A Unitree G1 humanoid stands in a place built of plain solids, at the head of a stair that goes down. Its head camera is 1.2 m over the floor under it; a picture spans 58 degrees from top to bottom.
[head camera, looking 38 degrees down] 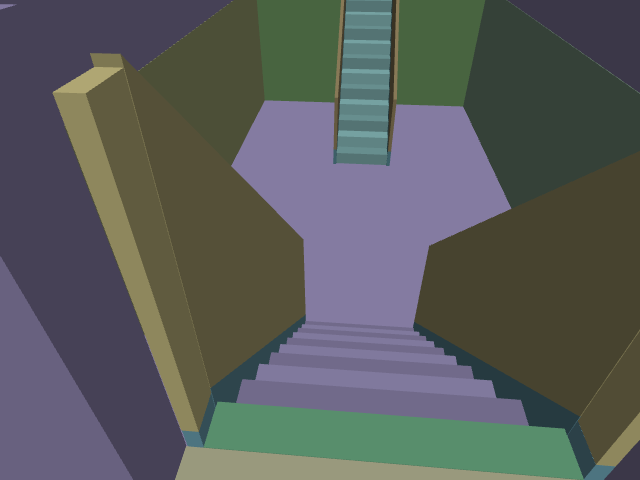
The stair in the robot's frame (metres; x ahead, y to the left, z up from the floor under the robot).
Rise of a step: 0.22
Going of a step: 0.23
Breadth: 1.03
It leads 5 degrees to the right of straight ahead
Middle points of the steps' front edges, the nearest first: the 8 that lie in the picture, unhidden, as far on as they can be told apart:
0.69 -0.20 0.00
0.92 -0.22 -0.22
1.15 -0.24 -0.43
1.38 -0.26 -0.65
1.60 -0.27 -0.87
1.83 -0.29 -1.08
2.06 -0.31 -1.30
2.29 -0.33 -1.52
